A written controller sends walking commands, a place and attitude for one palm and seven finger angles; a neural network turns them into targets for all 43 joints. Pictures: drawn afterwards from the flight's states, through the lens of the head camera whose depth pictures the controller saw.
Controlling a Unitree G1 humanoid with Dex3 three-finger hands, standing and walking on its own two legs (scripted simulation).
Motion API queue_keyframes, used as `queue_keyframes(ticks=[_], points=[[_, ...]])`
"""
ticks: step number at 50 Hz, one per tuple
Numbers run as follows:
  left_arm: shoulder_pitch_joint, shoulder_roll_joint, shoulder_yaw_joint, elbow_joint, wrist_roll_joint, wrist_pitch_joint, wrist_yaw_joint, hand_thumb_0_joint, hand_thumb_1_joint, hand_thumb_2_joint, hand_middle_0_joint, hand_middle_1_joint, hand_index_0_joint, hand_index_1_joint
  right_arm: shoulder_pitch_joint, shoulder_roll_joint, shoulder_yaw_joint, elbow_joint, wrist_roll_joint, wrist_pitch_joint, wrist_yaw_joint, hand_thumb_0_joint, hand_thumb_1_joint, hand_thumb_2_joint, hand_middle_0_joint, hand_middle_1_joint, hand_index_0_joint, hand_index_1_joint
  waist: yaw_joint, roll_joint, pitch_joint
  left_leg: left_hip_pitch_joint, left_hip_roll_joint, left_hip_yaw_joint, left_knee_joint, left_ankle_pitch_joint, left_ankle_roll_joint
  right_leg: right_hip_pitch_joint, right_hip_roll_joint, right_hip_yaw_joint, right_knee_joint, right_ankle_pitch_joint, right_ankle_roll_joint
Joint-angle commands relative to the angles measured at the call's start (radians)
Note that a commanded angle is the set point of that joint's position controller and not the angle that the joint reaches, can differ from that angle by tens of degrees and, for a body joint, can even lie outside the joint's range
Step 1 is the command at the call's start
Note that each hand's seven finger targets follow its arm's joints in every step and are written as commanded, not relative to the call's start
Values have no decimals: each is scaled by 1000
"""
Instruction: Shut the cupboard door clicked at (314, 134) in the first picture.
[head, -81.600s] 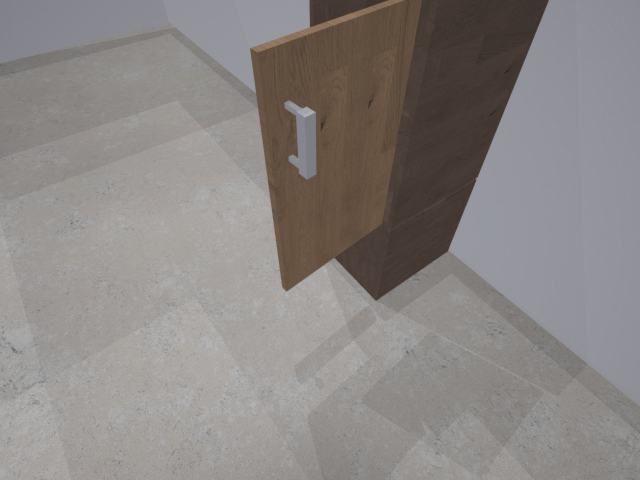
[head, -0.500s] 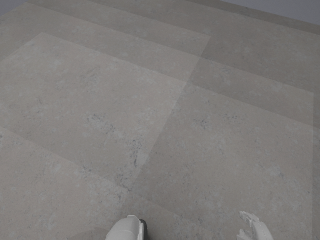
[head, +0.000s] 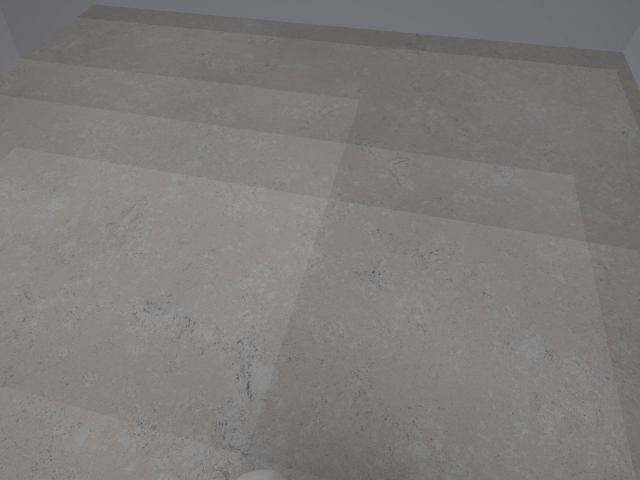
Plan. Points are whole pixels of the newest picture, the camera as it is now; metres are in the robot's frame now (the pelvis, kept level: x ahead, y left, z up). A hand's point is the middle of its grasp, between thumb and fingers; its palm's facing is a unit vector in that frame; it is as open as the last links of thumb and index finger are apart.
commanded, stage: turn to face it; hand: left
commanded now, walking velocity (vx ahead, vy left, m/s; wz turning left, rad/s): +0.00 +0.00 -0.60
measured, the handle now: out of the picture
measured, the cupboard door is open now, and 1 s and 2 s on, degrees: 0 0 0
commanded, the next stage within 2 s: none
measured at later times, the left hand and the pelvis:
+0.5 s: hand (190, 420) +0.20 +0.22 -0.14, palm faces -0.26 -0.94 -0.23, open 7.4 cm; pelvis +0.03 +0.04 +0.02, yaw -18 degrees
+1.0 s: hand (239, 418) +0.22 +0.15 -0.17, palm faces -0.53 -0.83 -0.18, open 7.4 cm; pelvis +0.05 +0.04 +0.00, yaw -35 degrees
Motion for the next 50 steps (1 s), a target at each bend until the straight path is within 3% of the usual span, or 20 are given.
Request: queue_keyframes(ticks=[1,8,11,12,13,14,15,19,26,29,30,31,32,34,37,44,47,48,49,50], points=[[77,205,58,-54,-9,-15,41,0,900,900,-200,-300,-200,-300,-31,-71,-14,-103,1,-34,-7,0,-900,-900,200,300,200,300,14,-186,-184,-269,-6,-148,266,39,-32,351,-279,363,-216,747,-191],[11,248,67,-76,-3,-4,27,0,900,900,-200,-300,-200,-300,1,-61,-8,-116,5,-33,-6,0,-900,-900,200,300,200,300,-3,-175,-132,-102,-39,-104,-76,87,-44,212,-225,352,-217,631,-162],[-55,248,67,-94,-10,8,21,0,900,900,-200,-300,-200,-300,94,-79,-8,-101,7,-45,-12,0,-900,-900,200,300,200,300,-49,-172,-138,96,-53,-103,-350,249,-37,90,-170,354,-153,512,-99],[-81,227,59,-107,-17,13,18,0,900,900,-200,-300,-200,-300,149,-108,-11,-87,3,-55,-14,0,-900,-900,200,300,200,300,-76,-114,-148,224,-17,-119,-484,343,-28,0,-113,307,-96,399,-49],[-50,164,48,-129,-26,19,10,0,900,900,-200,-300,-200,-300,168,-206,-26,-91,-13,-66,-17,0,-900,-900,200,300,200,300,-67,156,-163,333,204,-355,-578,430,49,-175,26,201,58,55,15],[-57,157,40,-152,-23,16,3,0,900,900,-200,-300,-200,-300,196,-268,-35,-106,-20,-59,-21,0,-900,-900,200,300,200,300,-78,289,-147,289,394,-507,-614,515,168,-221,57,79,285,-305,51],[-85,186,41,-156,-13,19,1,0,900,900,-200,-300,-200,-300,181,-257,-29,-112,-25,-61,-22,0,-900,-900,200,300,200,300,-78,212,-122,227,410,-515,-601,530,213,-224,18,114,425,-304,54],[-98,166,43,-137,-16,36,-28,0,900,900,-200,-300,-200,-300,65,-203,-13,-145,-27,-56,-24,0,-900,-900,200,300,200,300,-24,123,-85,191,273,-231,-559,613,169,-198,-33,59,471,-163,80],[-159,144,28,-170,-13,30,-36,0,900,900,-200,-300,-200,-300,139,-218,-33,-106,-24,-49,-11,0,-900,-900,200,300,200,300,-68,169,-119,253,285,-107,-499,667,152,-78,-12,-29,155,-123,66],[-85,164,32,-150,-13,19,-31,0,900,900,-200,-300,-200,-300,111,-231,-42,-107,-16,-44,-4,0,-900,-900,200,300,200,300,-26,132,-141,192,263,-42,-379,607,88,101,4,-54,-114,77,43],[-25,210,41,-136,-8,11,-25,0,900,900,-200,-300,-200,-300,106,-214,-44,-116,-8,-41,4,0,-900,-900,200,300,200,300,2,57,-159,97,226,-6,-274,496,39,236,-39,6,-220,178,20],[22,311,59,-120,1,0,-13,0,900,900,-200,-300,-200,-300,86,-140,-30,-148,-1,-38,9,0,-900,-900,200,300,200,300,29,-231,-154,-125,96,84,-75,130,-30,367,-270,291,-311,350,-60],[64,365,65,-109,-10,1,-3,0,900,900,-200,-300,-200,-300,20,-123,-18,-185,-4,-27,8,0,-900,-900,200,300,200,300,65,-304,-121,-237,13,-5,136,-128,-46,291,-404,451,-320,518,-162],[-16,323,63,-124,-11,2,15,0,900,900,-200,-300,-200,-300,9,-137,-21,-166,-2,-17,-6,0,-900,-900,200,300,200,300,19,-326,-83,-311,32,-141,284,-19,-43,231,-335,442,-337,377,-181],[-110,258,46,-157,-9,1,19,0,900,900,-200,-300,-200,-300,59,-128,-19,-127,-7,-20,4,0,-900,-900,200,300,200,300,-37,-203,-110,-202,40,-116,220,118,-61,167,-240,275,-283,415,-143],[-63,283,61,-133,-3,4,13,0,900,900,-200,-300,-200,-300,51,-100,-15,-151,3,-33,-1,0,-900,-900,200,300,200,300,-16,-197,-137,-73,-32,-94,-117,95,-53,154,-219,381,-236,449,-157],[-114,260,59,-139,-14,14,11,0,900,900,-200,-300,-200,-300,157,-111,-14,-120,6,-48,-11,0,-900,-900,200,300,200,300,-77,-171,-154,155,-37,-96,-422,283,-39,28,-158,374,-152,375,-79],[-105,210,49,-155,-23,21,6,0,900,900,-200,-300,-200,-300,179,-171,-21,-116,-4,-59,-16,0,-900,-900,200,300,200,300,-79,-15,-162,269,83,-219,-559,288,2,-101,-53,294,-53,203,-20],[-69,152,37,-170,-28,21,-5,0,900,900,-200,-300,-200,-300,182,-271,-38,-128,-18,-62,-19,0,-900,-900,200,300,200,300,-68,272,-160,338,331,-454,-617,400,109,-253,68,133,164,-171,38],[-75,180,35,-176,-14,15,-8,0,900,900,-200,-300,-200,-300,187,-275,-35,-144,-18,-58,-17,0,-900,-900,200,300,200,300,-77,213,-153,263,422,-492,-605,419,184,-236,24,99,351,-284,47]])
